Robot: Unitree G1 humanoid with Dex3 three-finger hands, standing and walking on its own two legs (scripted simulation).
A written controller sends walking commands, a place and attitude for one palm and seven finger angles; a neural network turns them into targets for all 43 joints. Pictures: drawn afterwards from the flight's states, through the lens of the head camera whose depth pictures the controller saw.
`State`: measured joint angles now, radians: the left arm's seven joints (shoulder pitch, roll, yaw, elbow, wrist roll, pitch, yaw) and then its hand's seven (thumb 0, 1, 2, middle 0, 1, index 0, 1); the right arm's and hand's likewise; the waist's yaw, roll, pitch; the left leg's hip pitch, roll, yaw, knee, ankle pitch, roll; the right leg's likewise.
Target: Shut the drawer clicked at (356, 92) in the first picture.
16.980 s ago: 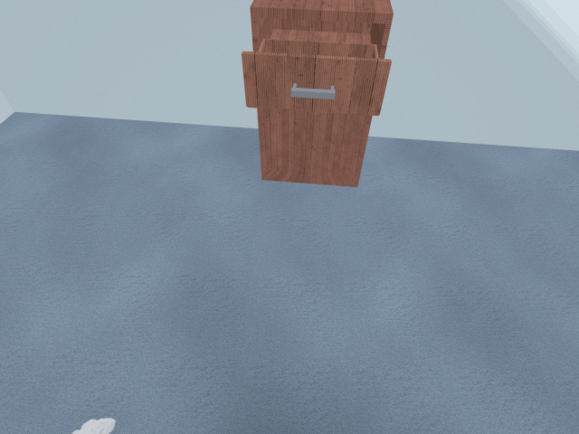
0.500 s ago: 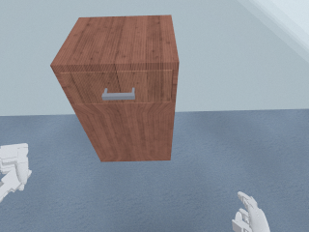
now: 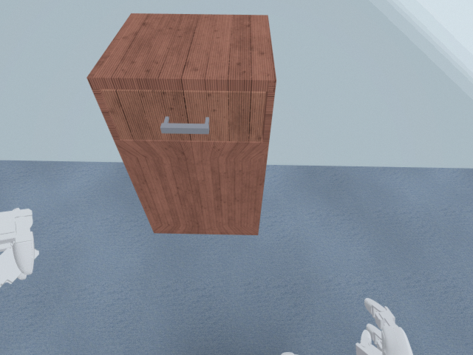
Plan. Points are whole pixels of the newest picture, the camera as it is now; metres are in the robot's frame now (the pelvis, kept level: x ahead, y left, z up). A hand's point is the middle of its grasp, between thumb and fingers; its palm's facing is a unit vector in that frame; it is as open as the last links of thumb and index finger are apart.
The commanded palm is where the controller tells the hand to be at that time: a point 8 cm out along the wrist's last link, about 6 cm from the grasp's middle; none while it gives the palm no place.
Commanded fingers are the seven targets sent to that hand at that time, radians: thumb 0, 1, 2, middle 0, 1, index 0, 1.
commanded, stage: step back with the hand held close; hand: left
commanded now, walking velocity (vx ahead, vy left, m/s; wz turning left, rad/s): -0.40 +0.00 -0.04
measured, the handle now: (186, 124) +0.72 +0.18 -0.06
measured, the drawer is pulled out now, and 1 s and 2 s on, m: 0.00 0.00 0.00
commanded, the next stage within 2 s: stop stepping back and stand still in 0.58 s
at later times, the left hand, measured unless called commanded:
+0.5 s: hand out of the picture +0.12 +0.25 +0.18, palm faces +0.33 -0.80 -0.50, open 3.2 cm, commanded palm +0.05 +0.30 +0.19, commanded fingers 0.00 0.90 0.90 -1.40 -1.60 -1.40 -1.60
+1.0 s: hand out of the picture +0.07 +0.26 +0.18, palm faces +0.27 -0.85 -0.44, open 3.2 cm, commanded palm +0.00 +0.30 +0.19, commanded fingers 0.00 0.90 0.90 -1.40 -1.60 -1.40 -1.60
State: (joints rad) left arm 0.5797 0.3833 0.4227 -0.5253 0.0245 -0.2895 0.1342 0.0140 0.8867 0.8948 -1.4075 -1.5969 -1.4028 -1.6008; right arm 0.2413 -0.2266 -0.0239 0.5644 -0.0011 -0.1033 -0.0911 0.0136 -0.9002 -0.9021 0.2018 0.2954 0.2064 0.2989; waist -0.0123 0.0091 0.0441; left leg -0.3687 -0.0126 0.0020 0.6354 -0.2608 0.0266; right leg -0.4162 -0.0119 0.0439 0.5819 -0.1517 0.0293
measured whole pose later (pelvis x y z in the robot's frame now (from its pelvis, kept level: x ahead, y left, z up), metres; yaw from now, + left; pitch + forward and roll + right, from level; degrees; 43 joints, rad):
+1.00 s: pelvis -0.16 +0.04 +0.02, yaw -6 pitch +0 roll -1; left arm 0.61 0.41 0.40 -0.55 -0.03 -0.20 0.14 0.01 0.89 0.89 -1.41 -1.60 -1.40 -1.60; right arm 0.28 -0.18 0.02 0.63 -0.02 -0.15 -0.09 0.01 -0.90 -0.90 0.20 0.30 0.21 0.30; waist -0.05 -0.03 -0.03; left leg -0.33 -0.01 0.07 0.39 -0.09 0.04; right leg -0.23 0.03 0.00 0.60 -0.46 -0.01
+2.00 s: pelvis -0.17 +0.05 +0.02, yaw -3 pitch -2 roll +0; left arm 0.35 0.20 0.00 1.12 0.01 0.02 0.02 0.01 0.91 0.89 -0.68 -0.86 -0.68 -0.84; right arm 0.26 -0.17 0.00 1.08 -0.01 0.02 -0.03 0.01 -0.91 -0.90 0.20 0.29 0.20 0.30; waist 0.01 0.01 0.07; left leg -0.21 0.02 0.04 0.43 -0.19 0.01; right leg -0.14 0.00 -0.09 0.41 -0.24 -0.03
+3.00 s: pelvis -0.18 +0.06 +0.02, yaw -5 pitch -2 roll +0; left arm 0.18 0.23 0.02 1.15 0.01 -0.01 0.01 0.00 0.91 0.89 -0.20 -0.30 -0.20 -0.30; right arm 0.18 -0.24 -0.02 1.13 -0.02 0.00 -0.02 0.00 -0.91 -0.90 0.20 0.29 0.20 0.30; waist -0.01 0.02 0.06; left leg -0.18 0.01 0.07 0.37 -0.15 0.02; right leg -0.14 0.00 -0.07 0.37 -0.21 -0.02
